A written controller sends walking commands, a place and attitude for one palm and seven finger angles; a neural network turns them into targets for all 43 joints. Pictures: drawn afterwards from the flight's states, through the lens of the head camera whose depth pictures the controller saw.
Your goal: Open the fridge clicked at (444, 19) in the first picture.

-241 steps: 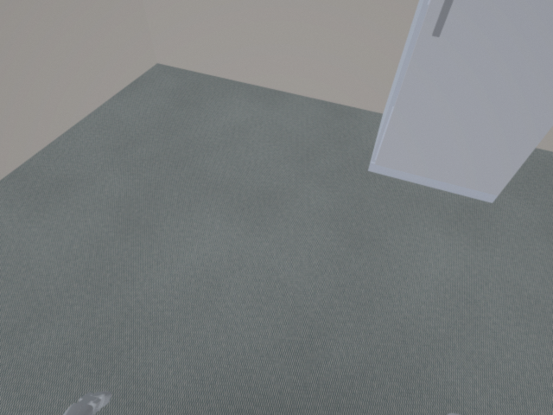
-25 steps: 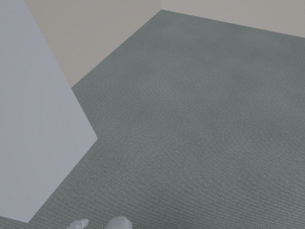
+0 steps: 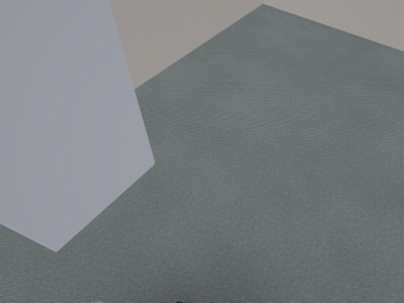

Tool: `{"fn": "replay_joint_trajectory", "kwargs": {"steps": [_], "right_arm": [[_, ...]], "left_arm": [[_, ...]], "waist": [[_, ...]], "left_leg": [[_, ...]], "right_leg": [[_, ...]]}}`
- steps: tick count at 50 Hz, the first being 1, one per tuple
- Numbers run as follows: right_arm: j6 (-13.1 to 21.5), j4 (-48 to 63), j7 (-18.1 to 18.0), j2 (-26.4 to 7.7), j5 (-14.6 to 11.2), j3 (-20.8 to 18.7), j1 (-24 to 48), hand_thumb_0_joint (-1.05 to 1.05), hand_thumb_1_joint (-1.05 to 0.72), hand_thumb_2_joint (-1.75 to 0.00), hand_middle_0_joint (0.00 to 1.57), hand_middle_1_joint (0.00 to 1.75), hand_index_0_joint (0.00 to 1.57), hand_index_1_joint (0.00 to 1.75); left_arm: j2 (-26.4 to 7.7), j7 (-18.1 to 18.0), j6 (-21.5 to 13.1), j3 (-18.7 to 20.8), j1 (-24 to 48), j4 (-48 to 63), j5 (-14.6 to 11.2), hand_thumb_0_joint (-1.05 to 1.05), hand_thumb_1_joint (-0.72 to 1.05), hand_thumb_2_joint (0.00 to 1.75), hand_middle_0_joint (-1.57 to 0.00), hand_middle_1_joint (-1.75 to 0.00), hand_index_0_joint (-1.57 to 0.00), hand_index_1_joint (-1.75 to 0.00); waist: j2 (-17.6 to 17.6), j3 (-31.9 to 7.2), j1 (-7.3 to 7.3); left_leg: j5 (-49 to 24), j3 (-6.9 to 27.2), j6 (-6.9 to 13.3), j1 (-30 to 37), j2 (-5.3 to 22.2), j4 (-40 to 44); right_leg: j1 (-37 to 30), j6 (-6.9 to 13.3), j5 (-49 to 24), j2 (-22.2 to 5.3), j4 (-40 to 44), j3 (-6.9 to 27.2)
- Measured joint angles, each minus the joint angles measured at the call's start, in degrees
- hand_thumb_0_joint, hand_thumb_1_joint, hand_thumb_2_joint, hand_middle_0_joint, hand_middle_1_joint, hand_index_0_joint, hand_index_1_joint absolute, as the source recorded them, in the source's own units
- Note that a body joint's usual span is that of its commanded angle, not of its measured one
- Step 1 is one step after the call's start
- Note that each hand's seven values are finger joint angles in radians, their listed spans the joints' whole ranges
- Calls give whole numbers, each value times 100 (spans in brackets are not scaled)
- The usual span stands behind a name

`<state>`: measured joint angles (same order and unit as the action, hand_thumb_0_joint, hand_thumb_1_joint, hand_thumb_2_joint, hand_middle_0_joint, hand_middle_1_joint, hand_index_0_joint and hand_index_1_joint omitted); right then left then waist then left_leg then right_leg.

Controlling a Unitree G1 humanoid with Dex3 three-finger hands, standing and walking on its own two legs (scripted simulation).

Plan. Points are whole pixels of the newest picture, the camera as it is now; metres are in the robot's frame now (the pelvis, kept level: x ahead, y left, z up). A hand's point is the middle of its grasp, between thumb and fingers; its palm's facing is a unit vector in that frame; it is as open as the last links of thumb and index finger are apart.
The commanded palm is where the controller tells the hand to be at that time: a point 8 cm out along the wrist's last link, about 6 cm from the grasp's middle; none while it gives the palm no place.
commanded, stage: turn to face it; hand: left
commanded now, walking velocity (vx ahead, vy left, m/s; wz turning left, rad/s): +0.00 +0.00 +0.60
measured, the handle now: out of the picture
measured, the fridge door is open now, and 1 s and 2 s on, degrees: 0 0 0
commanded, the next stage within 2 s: take the last steps up to it in 1.34 s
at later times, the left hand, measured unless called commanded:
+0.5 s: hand out of the picture -0.07 +0.19 -0.17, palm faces +0.36 -0.90 -0.24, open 7.4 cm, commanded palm none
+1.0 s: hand out of the picture -0.08 +0.25 -0.15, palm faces +0.58 -0.78 -0.25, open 7.4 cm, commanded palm none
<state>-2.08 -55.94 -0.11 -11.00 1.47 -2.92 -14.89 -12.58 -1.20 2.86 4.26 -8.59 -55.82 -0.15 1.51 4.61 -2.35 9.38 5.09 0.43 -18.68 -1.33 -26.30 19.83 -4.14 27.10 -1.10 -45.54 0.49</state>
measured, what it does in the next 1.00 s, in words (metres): steps on the spot, turning left: right foot, then left foot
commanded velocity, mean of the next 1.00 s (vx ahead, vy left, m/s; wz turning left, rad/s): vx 0.00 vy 0.00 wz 0.59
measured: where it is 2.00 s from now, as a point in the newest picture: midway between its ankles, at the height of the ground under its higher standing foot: outside the picture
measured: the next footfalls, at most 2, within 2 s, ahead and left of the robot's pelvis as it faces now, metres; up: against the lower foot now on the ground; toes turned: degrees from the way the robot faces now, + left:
right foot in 0.08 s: +0.01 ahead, -0.13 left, +0.00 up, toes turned +3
left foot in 0.54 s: -0.06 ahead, +0.11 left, +0.00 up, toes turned +29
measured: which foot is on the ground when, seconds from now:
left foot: down 0.00-0.08, up 0.10-0.52, down 0.54-1.00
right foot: up 0.00-0.06, down 0.08-0.54, up 0.56-1.00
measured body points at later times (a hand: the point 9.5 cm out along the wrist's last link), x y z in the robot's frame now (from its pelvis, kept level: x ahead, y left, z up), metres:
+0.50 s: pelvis -0.05 -0.02 -0.01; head -0.01 +0.00 +0.44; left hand -0.09 +0.24 -0.15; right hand +0.14 -0.24 -0.14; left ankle -0.10 +0.10 -0.71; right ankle -0.03 -0.14 -0.74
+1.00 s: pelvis -0.07 +0.00 +0.00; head -0.05 +0.03 +0.45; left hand -0.11 +0.29 -0.13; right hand +0.11 -0.18 -0.14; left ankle -0.10 +0.09 -0.74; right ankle +0.02 -0.14 -0.69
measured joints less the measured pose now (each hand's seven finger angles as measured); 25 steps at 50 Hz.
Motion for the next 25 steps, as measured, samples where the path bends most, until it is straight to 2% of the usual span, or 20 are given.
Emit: {"fn": "replay_joint_trajectory", "kwargs": {"steps": [3,4,5,6,8,10,13,15,18,25], "right_arm": [[-77,14,25,-129,-17,-85,-14,0,-91,-90,21,30,20,30],[-110,22,38,-182,-38,-117,-26,0,-91,-90,21,30,20,30],[-154,2,42,-250,-55,-161,9,0,-91,-90,21,30,20,30],[-198,-13,45,-301,-47,-198,32,0,-91,-90,21,30,20,30],[-269,-16,73,-395,-14,-256,67,1,-91,-90,21,30,20,30],[-296,11,117,-472,1,-295,131,1,-91,-90,20,30,20,30],[-287,87,160,-540,1,-316,212,1,-91,-90,20,30,20,30],[-303,111,175,-558,-2,-309,269,0,-91,-90,20,30,20,30],[-346,124,189,-557,-6,-278,403,0,-92,-90,20,30,19,30],[-258,328,216,-449,-61,-140,823,1,-92,-90,20,30,19,30]], "left_arm": [[15,2,-66,-23,116,129,-30,1,91,90,-20,-30,-20,-30],[29,-2,-111,-33,120,180,-20,1,91,90,-20,-30,-20,-30],[80,-14,-150,-46,134,199,14,1,91,90,-20,-30,-20,-30],[116,-18,-164,-84,115,230,38,1,91,90,-20,-30,-20,-30],[183,-30,-175,-132,29,280,63,1,91,90,-20,-30,-20,-30],[226,-33,-163,-168,-48,296,74,1,91,90,-20,-30,-20,-30],[268,-20,-171,-220,-109,312,89,1,91,90,-20,-30,-20,-30],[289,-9,-198,-252,-148,339,97,1,91,90,-20,-30,-20,-30],[301,6,-225,-284,-233,371,122,1,90,89,-20,-30,-20,-30],[54,44,-158,-217,-469,303,169,1,90,89,-20,-30,-20,-30]], "waist": [[90,-25,-28],[119,-58,-9],[204,-40,0],[225,-54,1],[199,-127,0],[157,-168,-7],[100,-166,-43],[51,-143,-22],[-36,-81,66],[-292,124,311]], "left_leg": [[-36,226,-124,-182,-109,-162],[0,288,-178,-273,-151,-309],[413,310,-210,-390,-148,-644],[979,203,-229,-557,-172,-1169],[1466,-58,-252,-912,-195,-2380],[1405,-287,-307,-1147,-89,-3356],[1172,-466,-415,-1250,137,-4041],[1137,-524,-477,-1182,265,-4069],[1268,-619,-531,-959,399,-3684],[1493,-990,-414,-160,408,-1917]], "right_leg": [[-418,35,-532,65,1078,-34],[-583,151,-785,59,1486,-88],[-621,310,-892,82,1504,-172],[-643,420,-901,42,1451,-247],[-752,510,-892,-97,1486,-385],[-875,515,-929,-209,1591,-505],[-985,506,-956,-342,1653,-742],[-1017,502,-947,-420,1646,-901],[-1000,477,-922,-542,1583,-1109],[-743,275,-781,-869,1173,-1529]]}}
